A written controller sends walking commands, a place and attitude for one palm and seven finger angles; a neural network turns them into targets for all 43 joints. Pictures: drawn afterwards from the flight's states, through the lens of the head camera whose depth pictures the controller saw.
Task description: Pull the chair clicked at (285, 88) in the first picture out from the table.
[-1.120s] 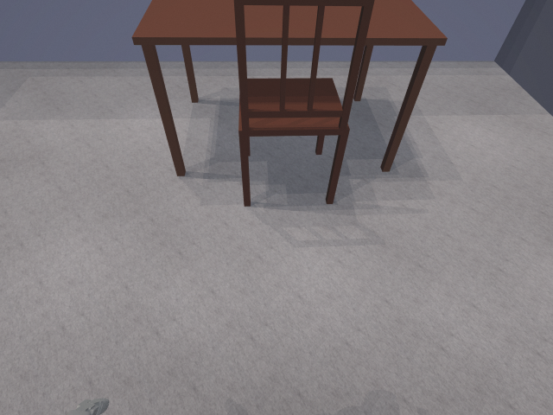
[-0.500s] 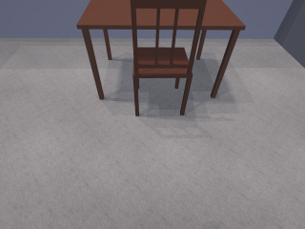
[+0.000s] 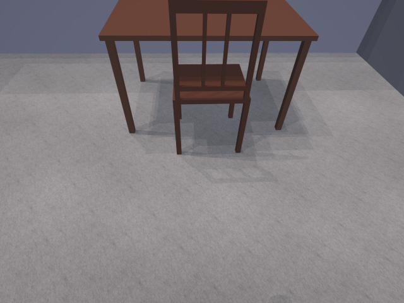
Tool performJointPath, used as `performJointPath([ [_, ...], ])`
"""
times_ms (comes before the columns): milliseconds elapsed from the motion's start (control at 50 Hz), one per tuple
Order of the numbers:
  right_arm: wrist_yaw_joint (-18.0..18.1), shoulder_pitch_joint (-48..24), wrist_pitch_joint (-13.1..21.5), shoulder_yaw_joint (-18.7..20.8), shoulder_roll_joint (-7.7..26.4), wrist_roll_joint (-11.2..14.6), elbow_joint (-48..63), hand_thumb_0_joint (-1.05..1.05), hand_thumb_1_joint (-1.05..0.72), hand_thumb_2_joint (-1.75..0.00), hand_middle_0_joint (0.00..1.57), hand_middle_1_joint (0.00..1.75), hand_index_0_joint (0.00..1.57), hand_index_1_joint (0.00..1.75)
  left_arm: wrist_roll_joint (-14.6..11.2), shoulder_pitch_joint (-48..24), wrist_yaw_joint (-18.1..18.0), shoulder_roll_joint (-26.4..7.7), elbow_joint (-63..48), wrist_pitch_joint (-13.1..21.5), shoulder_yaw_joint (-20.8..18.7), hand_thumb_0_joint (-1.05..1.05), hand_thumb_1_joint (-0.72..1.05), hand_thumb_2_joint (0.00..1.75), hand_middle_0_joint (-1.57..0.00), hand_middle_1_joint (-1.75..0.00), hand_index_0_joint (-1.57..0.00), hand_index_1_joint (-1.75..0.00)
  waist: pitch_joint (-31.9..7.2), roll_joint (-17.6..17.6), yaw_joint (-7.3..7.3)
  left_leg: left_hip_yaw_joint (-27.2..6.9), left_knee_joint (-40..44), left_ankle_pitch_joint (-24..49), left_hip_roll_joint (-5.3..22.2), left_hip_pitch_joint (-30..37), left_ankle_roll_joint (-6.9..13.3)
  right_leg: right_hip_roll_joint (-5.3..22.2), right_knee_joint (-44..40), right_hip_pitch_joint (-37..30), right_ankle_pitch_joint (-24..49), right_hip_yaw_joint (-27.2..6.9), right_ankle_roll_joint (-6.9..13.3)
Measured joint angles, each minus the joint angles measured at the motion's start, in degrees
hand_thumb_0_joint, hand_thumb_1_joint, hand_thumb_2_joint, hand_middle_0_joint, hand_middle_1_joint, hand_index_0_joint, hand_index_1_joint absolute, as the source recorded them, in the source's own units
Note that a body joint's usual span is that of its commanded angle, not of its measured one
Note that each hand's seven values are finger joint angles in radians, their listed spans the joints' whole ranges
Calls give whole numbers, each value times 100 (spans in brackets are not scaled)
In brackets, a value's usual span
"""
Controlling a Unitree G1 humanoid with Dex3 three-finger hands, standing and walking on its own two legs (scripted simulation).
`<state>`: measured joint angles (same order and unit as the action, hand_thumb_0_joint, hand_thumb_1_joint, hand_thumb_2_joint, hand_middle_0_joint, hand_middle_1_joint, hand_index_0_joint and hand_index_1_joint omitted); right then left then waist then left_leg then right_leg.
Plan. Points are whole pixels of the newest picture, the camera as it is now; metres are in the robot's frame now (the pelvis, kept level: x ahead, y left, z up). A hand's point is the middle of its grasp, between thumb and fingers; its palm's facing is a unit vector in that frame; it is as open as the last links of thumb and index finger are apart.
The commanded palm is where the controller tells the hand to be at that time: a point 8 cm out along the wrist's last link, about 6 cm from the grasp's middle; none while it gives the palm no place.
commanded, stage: look at it before walking up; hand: left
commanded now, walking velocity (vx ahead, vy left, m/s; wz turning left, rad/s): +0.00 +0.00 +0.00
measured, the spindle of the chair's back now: (204, 53) +1.20 +0.06 -0.06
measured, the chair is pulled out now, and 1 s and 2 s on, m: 0.00 0.00 0.00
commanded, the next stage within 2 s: walk to a spot facing it in 0.52 s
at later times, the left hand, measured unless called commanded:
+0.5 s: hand out of the picture +0.06 +0.25 -0.16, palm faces -0.02 -0.94 -0.33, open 7.4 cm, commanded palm none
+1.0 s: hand out of the picture +0.08 +0.17 -0.19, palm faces -0.08 -0.97 -0.22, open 7.4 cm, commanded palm none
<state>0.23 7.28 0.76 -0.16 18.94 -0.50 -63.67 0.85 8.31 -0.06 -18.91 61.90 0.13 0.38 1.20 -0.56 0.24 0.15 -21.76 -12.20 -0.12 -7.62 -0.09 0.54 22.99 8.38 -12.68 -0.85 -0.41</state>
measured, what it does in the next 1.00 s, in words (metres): shifts its weight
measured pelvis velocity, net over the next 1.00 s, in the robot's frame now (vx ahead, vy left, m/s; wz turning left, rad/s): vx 0.06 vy -0.03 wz -0.14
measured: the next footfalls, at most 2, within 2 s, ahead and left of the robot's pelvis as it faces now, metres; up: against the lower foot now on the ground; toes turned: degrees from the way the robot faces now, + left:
left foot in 1.40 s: +0.39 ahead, +0.07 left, +0.00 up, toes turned -12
right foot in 1.98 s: +0.48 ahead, -0.23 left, +0.00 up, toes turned -45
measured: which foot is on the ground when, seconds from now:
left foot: down 0.00-0.96, up 0.98-1.00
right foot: down 0.00-1.00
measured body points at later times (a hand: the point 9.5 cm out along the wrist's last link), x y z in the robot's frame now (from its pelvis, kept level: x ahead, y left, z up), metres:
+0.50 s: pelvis +0.00 +0.00 +0.00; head +0.00 +0.00 +0.45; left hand +0.06 +0.30 -0.13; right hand +0.08 -0.29 -0.13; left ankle +0.00 +0.12 -0.74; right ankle +0.00 -0.12 -0.74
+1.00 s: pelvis +0.06 -0.03 -0.02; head +0.06 -0.04 +0.43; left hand +0.08 +0.22 -0.17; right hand +0.02 -0.28 -0.18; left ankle +0.00 +0.11 -0.72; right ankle +0.04 -0.11 -0.75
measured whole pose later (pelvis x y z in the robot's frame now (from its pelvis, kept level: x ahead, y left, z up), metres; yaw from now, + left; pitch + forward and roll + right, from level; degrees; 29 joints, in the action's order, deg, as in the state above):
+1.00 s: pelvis +0.06 -0.03 -0.02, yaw -8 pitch -2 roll +0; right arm 0.3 17.4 0.4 1.8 13.2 -1.0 -62.1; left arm 1.4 19.8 1.6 -11.1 58.8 1.3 -2.2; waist 2.0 1.8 1.3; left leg 5.4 -50.3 -28.0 5.5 -14.5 -0.9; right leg -1.1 37.2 14.8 -19.6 4.3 2.8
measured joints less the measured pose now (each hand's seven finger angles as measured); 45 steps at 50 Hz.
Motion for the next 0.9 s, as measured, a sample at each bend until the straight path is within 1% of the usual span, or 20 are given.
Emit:
performJointPath([
  [680, 14, -31, -5, -12, -19, -2, -34, 0, -90, -89, 21, 30, 20, 30, 2, 69, -32, -17, 56, 2, -8, 1, 90, 90, -20, -30, -21, -30, 18, -7, 40, 21, 89, 25, -8, 48, 10, 10, -104, -46, 39, -21, -23],
  [760, 22, 111, -61, 9, -169, -49, 52, 0, -90, -89, 21, 30, 20, 30, 37, 324, -4, 118, -15, -118, -50, 1, 90, 90, -20, -29, -20, -30, -104, -8, 104, 184, -247, -253, 57, -36, 8, -60, 263, 122, -199, -180, 6],
  [820, 7, 337, -59, 55, -332, -64, 192, 0, -90, -89, 21, 30, 20, 30, 61, 646, 84, 257, -118, -178, -109, 1, 91, 90, -20, -29, -20, -30, -163, -28, 122, 359, -534, -535, 115, -92, 16, -122, 798, 353, -720, -320, 101],
  [840, 5, 417, -38, 78, -385, -62, 233, 0, -90, -89, 21, 30, 20, 30, 65, 750, 109, 311, -143, -186, -135, 1, 91, 90, -20, -29, -20, -30, -159, -32, 131, 433, -607, -619, 141, -84, 12, -116, 1074, 470, -879, -279, 119],
  [880, 8, 571, 21, 126, -478, -63, 287, 0, -90, -89, 21, 30, 20, 30, 70, 921, 156, 438, -168, -202, -184, 1, 91, 90, -20, -29, -20, -30, -109, -12, 134, 595, -685, -763, 216, 0, -19, -69, 1616, 711, -1200, -49, 109],
  [900, 12, 650, 47, 143, -512, -66, 300, 0, -90, -89, 21, 30, 20, 30, 70, 980, 181, 505, -177, -200, -204, 1, 91, 90, -20, -29, -20, -30, -74, 15, 122, 660, -723, -831, 265, 48, -50, -45, 1728, 787, -1300, 78, 105],
])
